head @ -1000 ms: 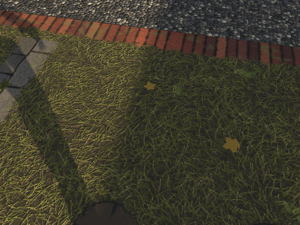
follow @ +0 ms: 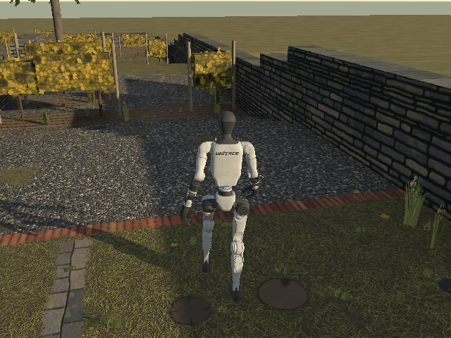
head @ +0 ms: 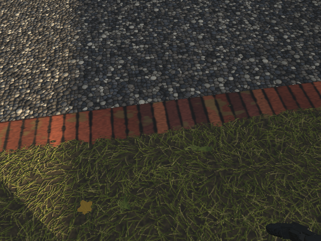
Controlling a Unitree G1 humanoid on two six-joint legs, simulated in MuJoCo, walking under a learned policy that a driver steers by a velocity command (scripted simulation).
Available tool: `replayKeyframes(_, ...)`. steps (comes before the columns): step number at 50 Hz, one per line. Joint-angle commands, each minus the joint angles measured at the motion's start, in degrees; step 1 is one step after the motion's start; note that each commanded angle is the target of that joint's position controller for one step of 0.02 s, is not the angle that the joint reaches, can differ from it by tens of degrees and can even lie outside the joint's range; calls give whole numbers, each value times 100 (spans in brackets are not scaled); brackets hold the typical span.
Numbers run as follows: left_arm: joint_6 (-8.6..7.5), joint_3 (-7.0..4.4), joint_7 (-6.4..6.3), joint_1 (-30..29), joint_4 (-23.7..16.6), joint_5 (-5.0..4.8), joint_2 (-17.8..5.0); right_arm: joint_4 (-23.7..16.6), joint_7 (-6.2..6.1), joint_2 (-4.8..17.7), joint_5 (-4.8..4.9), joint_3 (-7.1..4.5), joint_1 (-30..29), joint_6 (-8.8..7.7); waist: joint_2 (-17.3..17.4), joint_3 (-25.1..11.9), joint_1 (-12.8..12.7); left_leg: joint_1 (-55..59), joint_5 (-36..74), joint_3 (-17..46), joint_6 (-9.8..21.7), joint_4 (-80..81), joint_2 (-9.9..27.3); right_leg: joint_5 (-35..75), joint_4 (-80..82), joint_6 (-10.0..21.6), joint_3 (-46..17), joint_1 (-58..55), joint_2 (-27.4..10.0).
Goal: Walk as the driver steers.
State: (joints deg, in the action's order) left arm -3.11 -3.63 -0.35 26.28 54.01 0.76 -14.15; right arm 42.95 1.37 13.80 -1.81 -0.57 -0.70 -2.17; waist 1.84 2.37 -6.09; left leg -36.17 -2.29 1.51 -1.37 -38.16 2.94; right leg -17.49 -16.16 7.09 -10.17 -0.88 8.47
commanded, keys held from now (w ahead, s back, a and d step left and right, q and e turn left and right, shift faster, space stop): w+e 0.32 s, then w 0.36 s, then w+q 0.32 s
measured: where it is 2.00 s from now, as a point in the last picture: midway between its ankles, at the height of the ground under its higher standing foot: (206, 126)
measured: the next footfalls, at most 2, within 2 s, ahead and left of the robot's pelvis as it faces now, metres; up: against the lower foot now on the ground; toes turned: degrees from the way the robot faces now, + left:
left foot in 0.08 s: +0.23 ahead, +0.12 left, +0.00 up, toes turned -5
right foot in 0.60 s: +0.42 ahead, -0.15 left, +0.00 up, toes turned -20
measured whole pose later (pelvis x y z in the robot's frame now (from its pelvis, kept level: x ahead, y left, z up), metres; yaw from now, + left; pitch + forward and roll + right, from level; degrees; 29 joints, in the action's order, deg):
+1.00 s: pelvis +0.49 -0.09 +0.00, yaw -11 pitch +0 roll -1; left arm -5.7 -2.0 -0.4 23.1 55.1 1.0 -12.8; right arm 48.9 2.6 14.0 -1.6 -2.8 10.8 -0.6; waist 2.4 1.5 -1.6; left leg -38.2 -0.9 -0.7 2.3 -47.0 4.6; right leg -14.5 -10.2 4.3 10.2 -3.3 4.3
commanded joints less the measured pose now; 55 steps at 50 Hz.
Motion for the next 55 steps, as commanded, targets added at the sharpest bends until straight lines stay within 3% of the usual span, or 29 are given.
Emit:
replayKeyframes(1,-42,-216,-90,122,-277,38,-997,-587,-14,604,46,-116,-432,-171,-679,44,247,383,-193,-21,158,611,-249,3593,-308,415,-1170,-91,-1585)
replayKeyframes(3,-81,-242,-43,-259,-396,30,-1114,-254,-104,853,69,-225,722,-249,-597,-431,773,2144,-501,-125,367,1023,-530,4515,-1303,152,-1030,361,-1321)
replayKeyframes(4,-131,-231,24,-360,-443,-27,-1068,-71,-183,1056,16,-304,1566,-328,-298,-942,1188,3439,-429,140,549,1245,-179,4059,-2448,22,-778,904,-959)
replayKeyframes(5,-178,-108,52,-211,-651,-78,-598,-63,-293,1502,-118,-399,2480,-340,424,-1888,1389,4765,-1425,1608,789,1281,1339,1798,-4061,-53,-287,1679,-601)
replayKeyframes(6,-126,-70,35,558,-753,-227,-356,-116,-273,1790,-157,-484,2140,-249,1743,-2232,813,5470,-1771,4185,1469,2057,2408,-1641,-5292,-183,241,3274,117)
replayKeyframes(7,-17,-112,-19,327,-557,4,-818,-202,-242,1200,-53,-421,1729,-181,638,-1393,704,4652,-2591,4013,1405,2169,2172,-1090,-5715,-142,255,3736,-498)
replayKeyframes(8,13,-130,46,-149,-598,58,-822,-258,-223,738,1,-311,1382,-179,58,-673,705,3833,-2398,3000,1270,2305,1855,-499,-5559,-180,344,3669,-689)
replayKeyframes(9,35,-114,93,-361,-654,59,-701,-218,-199,577,-18,-264,1260,-194,-75,-355,637,3330,-1652,2243,1157,2464,1583,-225,-5360,-235,416,3540,-850)
replayKeyframes(11,163,-100,200,-432,-696,146,-583,-55,-201,545,16,-246,1419,-268,321,-177,529,2847,-711,1266,1004,2659,1237,-95,-5153,-321,533,3312,-1039)
replayKeyframes(15,290,-53,329,-974,-985,144,-446,151,-138,609,109,-293,1766,-446,350,-136,513,2926,329,430,1081,2906,1241,399,-5006,-385,632,3791,-1170)
replayKeyframes(18,270,6,382,-1562,-1218,138,-347,319,-116,571,69,-286,2062,-440,278,3,610,3002,681,-67,1095,2995,1115,949,-4393,-452,662,4119,-1172)
replayKeyframes(21,205,120,419,-2076,-1359,126,-191,450,-82,608,66,-282,2194,-436,293,101,691,2931,902,-541,1006,3017,921,1546,-3148,-446,903,3737,-1079)
replayKeyframes(26,149,197,410,-2803,-1582,169,-254,791,-117,838,85,-313,2728,-332,319,252,875,3537,1430,-647,1002,2831,1207,1085,-1923,-238,1399,3224,-982)
replayKeyframes(28,101,175,353,-2628,-1522,211,-324,918,-141,933,86,-322,2808,-248,388,107,747,3881,2679,-726,965,2236,1265,553,-1601,-51,1549,2771,-777)
replayKeyframes(29,49,140,318,-2140,-1352,234,-373,971,-149,962,101,-318,2821,-206,381,-177,516,3928,3369,-827,914,1545,1205,517,-1311,67,1611,2128,-599)
replayKeyframes(30,-23,65,263,-1241,-1011,285,-500,986,-154,896,135,-283,2820,-172,195,-700,141,3565,3286,-1042,797,490,1003,765,-977,208,1607,906,-493)
replayKeyframes(31,-62,-64,178,-233,-776,391,-914,775,-146,694,161,-205,2722,-187,-282,-1417,-258,2403,1496,-1123,668,-1054,797,259,-923,487,407,-633,-1578)
replayKeyframes(32,-27,-203,97,-12,-741,324,-1497,505,-49,89,254,-83,3120,-206,-1689,-2002,1,185,-2778,-1125,400,-3043,-251,331,-392,1243,-2426,-2113,-3303)
replayKeyframes(33,18,-221,56,-69,-748,78,-1391,536,-119,800,131,-287,2584,-165,-781,-1723,-119,-303,-2730,-220,467,-3525,-141,834,-207,1158,-2457,-1721,-3135)
replayKeyframes(34,0,-143,49,-491,-701,32,-1122,413,-96,733,168,-295,2220,-201,-654,-987,110,-441,-2211,-74,529,-3416,85,1407,-158,996,-1487,-1067,-2838)
replayKeyframes(35,-43,-60,71,-800,-706,50,-788,470,-78,590,203,-256,2212,-226,-450,-605,328,-180,-1882,-35,532,-3052,218,1844,55,775,-868,-354,-2592)
replayKeyframes(37,-131,38,58,-1169,-691,29,-430,684,-42,421,80,-245,2504,-68,-552,-303,681,446,-1627,20,446,-2620,318,1909,449,415,-54,541,-2207)
replayKeyframes(38,-184,54,51,-1130,-653,35,-384,741,-5,352,44,-253,2574,6,-592,-281,724,609,-1520,17,416,-2595,267,1971,593,385,123,735,-2162)
replayKeyframes(41,-305,16,32,-882,-466,5,-503,650,75,294,32,-294,2212,101,-544,-19,761,208,-959,73,363,-2441,275,1983,947,349,591,816,-2115)
replayKeyframes(44,-330,34,22,-638,-332,29,-458,487,85,288,43,-308,1634,119,-489,215,656,-333,-351,117,315,-2001,264,2092,1063,289,986,649,-2078)
replayKeyframes(51,-316,64,-85,-148,-32,32,-536,-1,181,145,-1,-173,355,65,-468,464,346,-278,293,-584,503,-250,103,3162,835,104,1787,-82,-2146)
replayKeyframes(53,-272,57,-123,-56,52,56,-610,-104,194,162,-8,-169,240,54,-486,441,355,-136,-72,-782,673,63,-36,3917,500,39,1948,-463,-2232)
replayKeyframes(55,-230,32,-160,-150,60,74,-757,-84,162,239,-14,-208,479,64,-638,197,523,412,-624,-1044,908,193,-367,5649,-205,-40,2151,-690,-2271)
Velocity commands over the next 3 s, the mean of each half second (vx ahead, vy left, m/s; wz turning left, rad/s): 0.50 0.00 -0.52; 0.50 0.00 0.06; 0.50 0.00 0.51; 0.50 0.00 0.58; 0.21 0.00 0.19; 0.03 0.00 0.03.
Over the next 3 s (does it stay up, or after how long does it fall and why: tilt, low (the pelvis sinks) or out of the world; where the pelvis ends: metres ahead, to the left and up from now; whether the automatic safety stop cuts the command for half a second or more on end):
stays up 1.18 0.00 0.01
